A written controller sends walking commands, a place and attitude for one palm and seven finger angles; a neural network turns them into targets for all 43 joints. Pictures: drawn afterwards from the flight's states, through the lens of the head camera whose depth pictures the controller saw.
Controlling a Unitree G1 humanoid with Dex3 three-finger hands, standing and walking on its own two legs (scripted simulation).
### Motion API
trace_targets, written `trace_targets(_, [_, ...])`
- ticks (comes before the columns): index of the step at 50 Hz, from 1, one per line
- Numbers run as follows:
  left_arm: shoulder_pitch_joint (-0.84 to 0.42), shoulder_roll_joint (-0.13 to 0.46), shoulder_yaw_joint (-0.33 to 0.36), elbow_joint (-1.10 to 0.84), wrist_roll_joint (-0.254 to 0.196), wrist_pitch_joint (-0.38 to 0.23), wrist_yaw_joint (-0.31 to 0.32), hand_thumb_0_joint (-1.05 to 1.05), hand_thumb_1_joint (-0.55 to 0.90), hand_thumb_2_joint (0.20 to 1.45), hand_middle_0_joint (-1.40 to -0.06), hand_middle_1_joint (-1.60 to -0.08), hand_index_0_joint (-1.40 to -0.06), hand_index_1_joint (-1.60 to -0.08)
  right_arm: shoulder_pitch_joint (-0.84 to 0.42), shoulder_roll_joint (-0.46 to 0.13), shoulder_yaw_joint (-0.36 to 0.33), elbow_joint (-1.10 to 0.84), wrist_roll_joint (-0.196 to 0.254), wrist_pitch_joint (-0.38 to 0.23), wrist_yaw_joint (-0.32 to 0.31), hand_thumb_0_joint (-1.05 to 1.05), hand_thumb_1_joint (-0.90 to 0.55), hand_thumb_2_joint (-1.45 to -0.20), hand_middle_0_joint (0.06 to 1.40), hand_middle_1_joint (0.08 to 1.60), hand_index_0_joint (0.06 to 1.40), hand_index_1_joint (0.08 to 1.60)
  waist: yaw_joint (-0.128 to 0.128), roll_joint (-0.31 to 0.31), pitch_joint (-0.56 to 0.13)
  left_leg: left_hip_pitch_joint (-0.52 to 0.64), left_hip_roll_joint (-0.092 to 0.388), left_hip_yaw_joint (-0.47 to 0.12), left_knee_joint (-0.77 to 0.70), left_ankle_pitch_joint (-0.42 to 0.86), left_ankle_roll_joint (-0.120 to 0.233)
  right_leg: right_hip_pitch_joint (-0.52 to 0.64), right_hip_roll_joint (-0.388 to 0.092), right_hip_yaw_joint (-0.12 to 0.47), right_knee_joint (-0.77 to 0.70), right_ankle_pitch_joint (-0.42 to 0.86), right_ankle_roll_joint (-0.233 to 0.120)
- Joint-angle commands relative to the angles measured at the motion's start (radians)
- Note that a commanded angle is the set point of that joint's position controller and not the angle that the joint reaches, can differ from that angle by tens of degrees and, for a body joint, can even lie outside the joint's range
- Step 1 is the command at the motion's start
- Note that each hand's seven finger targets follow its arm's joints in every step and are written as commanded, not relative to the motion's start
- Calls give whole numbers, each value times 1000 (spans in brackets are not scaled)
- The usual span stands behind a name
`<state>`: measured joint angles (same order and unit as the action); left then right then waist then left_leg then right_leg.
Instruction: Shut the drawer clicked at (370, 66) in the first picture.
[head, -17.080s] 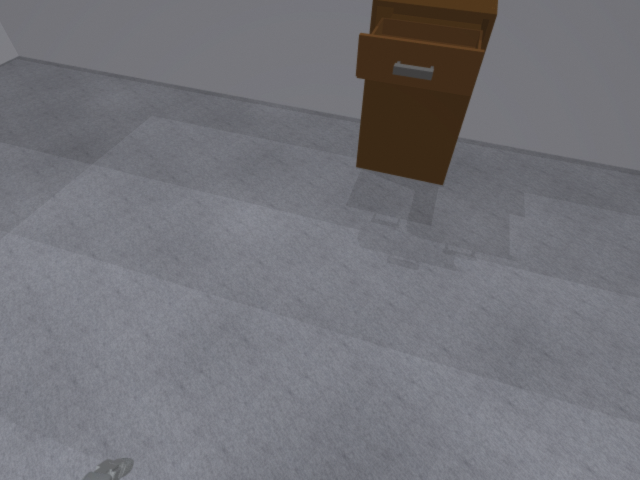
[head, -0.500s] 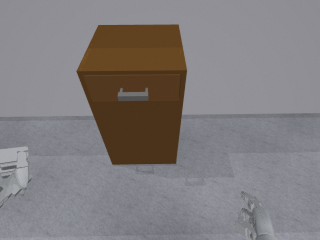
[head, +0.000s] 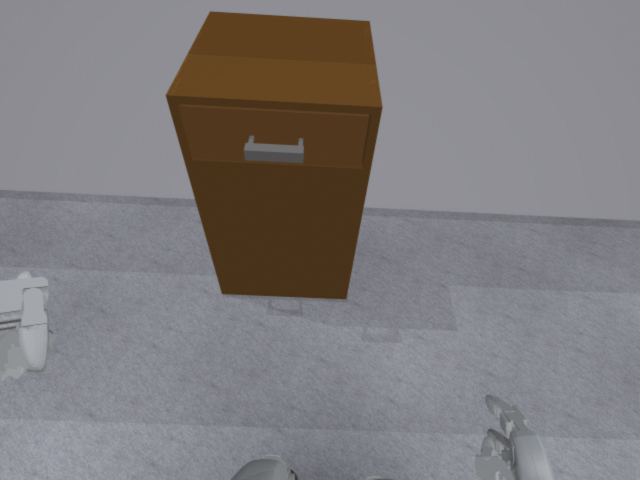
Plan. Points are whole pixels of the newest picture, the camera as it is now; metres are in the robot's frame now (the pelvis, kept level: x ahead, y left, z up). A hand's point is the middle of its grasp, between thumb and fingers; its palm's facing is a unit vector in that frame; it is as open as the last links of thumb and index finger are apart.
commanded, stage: step back with the hand held close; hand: left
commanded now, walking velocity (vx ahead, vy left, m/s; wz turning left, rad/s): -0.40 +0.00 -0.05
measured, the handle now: (275, 146) +0.78 +0.13 -0.06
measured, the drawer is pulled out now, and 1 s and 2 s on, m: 0.00 0.00 0.00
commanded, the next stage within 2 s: stop stepping back and stand still in 0.42 s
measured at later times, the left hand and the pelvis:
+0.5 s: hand out of the picture +0.07 +0.24 +0.19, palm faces +0.38 -0.83 -0.42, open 3.3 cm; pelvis -0.12 +0.01 +0.00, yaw -3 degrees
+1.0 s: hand out of the picture -0.04 +0.27 +0.22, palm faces +0.35 -0.87 -0.36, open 3.2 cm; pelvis -0.25 +0.05 +0.01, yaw -10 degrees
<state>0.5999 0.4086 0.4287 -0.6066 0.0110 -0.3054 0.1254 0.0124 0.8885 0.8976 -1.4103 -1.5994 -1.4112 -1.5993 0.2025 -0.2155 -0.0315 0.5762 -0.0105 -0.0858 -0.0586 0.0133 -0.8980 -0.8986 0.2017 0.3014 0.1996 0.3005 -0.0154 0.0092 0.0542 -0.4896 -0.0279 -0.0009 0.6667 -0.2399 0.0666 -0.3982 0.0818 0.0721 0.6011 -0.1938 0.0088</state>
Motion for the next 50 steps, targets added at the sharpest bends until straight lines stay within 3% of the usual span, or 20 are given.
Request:
trace_targets(1, [-29, 169, 94, -198, -40, -61, 33, 0, 900, 900, -1400, -1600, -1400, -1600, -48, -126, -64, -124, 0, -31, -2, 0, -900, -900, 200, 300, 200, 300, -22, -131, -133, 164, 13, -58, 109, -176, -49, -154, -291, 307, -347, -264, -137])
trace_targets(4, [-10, 173, 95, -183, -41, -62, 45, 0, 900, 900, -1400, -1600, -1400, -1600, -52, -108, -54, -119, 6, -10, -3, 0, -900, -900, 200, 300, 200, 300, -31, -151, -144, 278, 29, -71, 59, -130, -41, -243, -264, 172, -313, -252, -102])
trace_targets(6, [-3, 175, 101, -220, -45, -66, 47, 0, 900, 900, -1400, -1600, -1400, -1600, -70, -127, -50, -134, 3, -15, -17, 0, -900, -900, 200, 300, 200, 300, -29, 38, -108, 175, 110, -185, -201, -236, -1, -193, -134, 77, -151, -285, -51])
trace_targets(8, [-19, 174, 130, -247, -15, -74, 47, 0, 900, 900, -1400, -1600, -1400, -1600, -100, -148, -45, -156, -9, -57, -29, 0, -900, -900, 200, 300, 200, 300, -14, 401, -141, -275, 387, -502, -605, -642, 117, 200, 65, -36, 471, -212, 12])
trace_targets(9, [-59, 199, 146, -262, -8, -64, 51, 0, 900, 900, -1400, -1600, -1400, -1600, -81, -120, -44, -139, -16, -69, -31, 0, -900, -900, 200, 300, 200, 300, -17, 316, -138, -323, 415, -485, -617, -572, 125, 217, 51, 15, 665, -217, 12])
trace_targets(11, [-96, 215, 150, -324, -26, -69, 49, 0, 900, 900, -1400, -1600, -1400, -1600, -85, -120, -58, -126, -7, -83, -16, 0, -900, -900, 200, 300, 200, 300, 1, 145, -203, -125, 386, -354, -489, -377, 101, 129, 35, 20, 647, -251, 10])
trace_targets(14, [28, 162, 117, -256, -52, -34, 50, 0, 900, 900, -1400, -1600, -1400, -1600, -103, -109, -74, -97, -1, -90, 15, 0, -900, -900, 200, 300, 200, 300, 28, 212, -221, 22, 309, -147, -483, -339, 25, 126, 25, -112, 479, -344, -9])
trace_targets(20, [-45, 162, 80, -264, -79, -77, 18, 0, 900, 900, -1400, -1600, -1400, -1600, -42, -87, -43, -28, -34, -115, 15, 0, -900, -900, 200, 300, 200, 300, 16, 208, -267, 369, 297, -71, -493, -131, -136, 121, -18, -136, -198, -430, -59])
trace_targets(23, [-164, 217, 94, -287, -63, -103, 24, 0, 900, 900, -1400, -1600, -1400, -1600, -39, -63, -33, 3, -22, -96, 5, 0, -900, -900, 200, 300, 200, 300, -8, -124, -211, 483, 129, 46, 104, 26, -124, -192, -339, 216, -473, -103, -155])
trace_targets(25, [-235, 301, 166, -327, -55, -106, 41, 0, 900, 900, -1400, -1600, -1400, -1600, -117, -42, 11, -59, -33, -111, -8, 0, -900, -900, 200, 300, 200, 300, 25, -145, -191, 259, 78, 76, 150, -83, -107, 9, -382, 129, -310, 492, -158])
trace_targets(26, [-285, 236, 98, -264, -52, -90, 10, 0, 900, 900, -1400, -1600, -1400, -1600, -113, -48, -10, -33, -15, -112, -11, 0, -900, -900, 200, 300, 200, 300, 2, -306, -232, 281, 49, 40, 144, -58, -98, -13, -330, 102, -263, 396, -132])
trace_targets(28, [-122, 139, 52, -162, -70, -6, -14, 0, 900, 900, -1400, -1600, -1400, -1600, -73, -86, -18, -70, 9, -89, -27, 0, -900, -900, 200, 300, 200, 300, -33, -112, -160, 435, 83, 32, -135, 259, -64, -41, -192, -57, -21, 276, -38])
trace_targets(30, [-164, 141, 54, -174, -73, 3, -15, 0, 900, 900, -1400, -1600, -1400, -1600, -101, -113, -13, -84, -4, -115, -24, 0, -900, -900, 200, 300, 200, 300, -7, 355, -162, 402, 327, -323, -425, 327, 41, -86, -18, -68, 331, -395, 16])
trace_targets(32, [-122, 154, 88, -95, -67, 5, -1, 0, 900, 900, -1400, -1600, -1400, -1600, -103, -99, 3, -85, 2, -125, -6, 0, -900, -900, 200, 300, 200, 300, 5, 228, -134, 158, 343, -352, -607, -442, 3, 65, -36, -16, 417, -407, -11])
trace_targets(36, [132, 179, 138, -228, -71, 35, 9, 0, 900, 900, -1400, -1600, -1400, -1600, -114, -101, -13, -161, -5, -68, 15, 0, -900, -900, 200, 300, 200, 300, 37, 229, -215, -25, 192, -38, -565, -436, -103, 380, 31, -237, 122, -362, -44])
trace_targets(38, [201, 185, 130, -301, -56, 45, 10, 0, 900, 900, -1400, -1600, -1400, -1600, -147, -96, -20, -180, -5, -35, 19, 0, -900, -900, 200, 300, 200, 300, 45, 89, -150, -170, 91, 107, -184, -395, -104, 387, -88, -95, -103, -402, -95])
trace_targets(40, [109, 213, 119, -422, -49, 53, 8, 0, 900, 900, -1400, -1600, -1400, -1600, -125, -106, -31, -141, -3, -9, 13, 0, -900, -900, 200, 300, 200, 300, 23, -265, -78, -120, -22, 51, 588, -207, -98, -137, -448, 371, -502, -629, -183])
trace_targets(43, [-83, 238, 164, -319, -38, 51, 23, 0, 900, 900, -1400, -1600, -1400, -1600, -63, -89, -30, -102, -10, -23, -4, 0, -900, -900, 200, 300, 200, 300, -46, -195, -89, -26, 99, -22, 667, -100, -76, -295, -407, 229, -470, -761, -171])
trace_targets(49, [-230, 116, 14, -131, -23, 39, 53, 0, 900, 900, -1400, -1600, -1400, -1600, -3, -109, -10, -38, -5, -97, -57, 0, -900, -900, 200, 300, 200, 300, -46, 137, -123, 290, 62, 81, -269, -222, -13, -61, -195, -110, 55, -415, -68])
trace_targets(50, [-270, 105, 3, -159, -20, 27, 57, 0, 900, 900, -1400, -1600, -1400, -1600, -6, -142, -13, -58, -11, -108, -56, 0, -900, -900, 200, 300, 200, 300, -43, 419, -59, 260, 250, -300, -478, -510, 70, -176, -73, -177, 399, -384, -10])
